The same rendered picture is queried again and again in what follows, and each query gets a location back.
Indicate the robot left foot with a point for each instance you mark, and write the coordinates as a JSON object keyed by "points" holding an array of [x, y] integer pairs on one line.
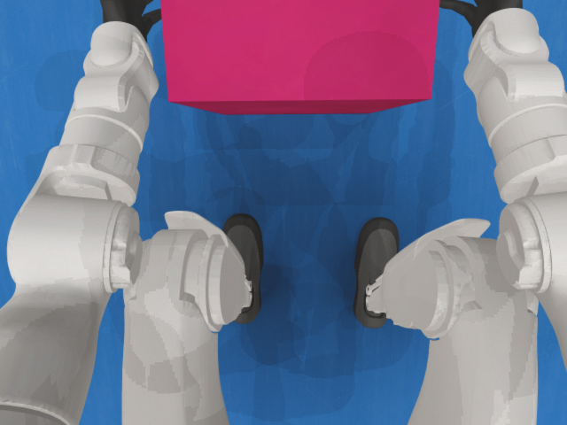
{"points": [[244, 232]]}

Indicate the right robot shin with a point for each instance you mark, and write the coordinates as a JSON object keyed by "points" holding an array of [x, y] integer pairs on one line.
{"points": [[390, 296]]}

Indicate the carton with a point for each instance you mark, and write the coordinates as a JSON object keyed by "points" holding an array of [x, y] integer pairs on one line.
{"points": [[237, 57]]}

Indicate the robot right forearm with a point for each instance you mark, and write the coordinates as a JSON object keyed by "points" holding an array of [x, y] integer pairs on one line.
{"points": [[521, 104]]}

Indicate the robot left hand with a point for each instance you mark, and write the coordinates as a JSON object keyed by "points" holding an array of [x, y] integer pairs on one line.
{"points": [[130, 11]]}

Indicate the left robot upper arm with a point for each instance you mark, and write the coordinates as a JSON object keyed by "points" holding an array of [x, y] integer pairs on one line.
{"points": [[69, 254]]}

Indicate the robot right hand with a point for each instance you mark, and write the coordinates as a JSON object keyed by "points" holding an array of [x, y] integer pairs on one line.
{"points": [[476, 15]]}

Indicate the robot left forearm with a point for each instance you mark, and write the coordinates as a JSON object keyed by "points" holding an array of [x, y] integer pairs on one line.
{"points": [[104, 133]]}

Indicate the right robot upper arm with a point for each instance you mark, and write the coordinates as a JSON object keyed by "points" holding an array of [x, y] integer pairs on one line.
{"points": [[532, 252]]}

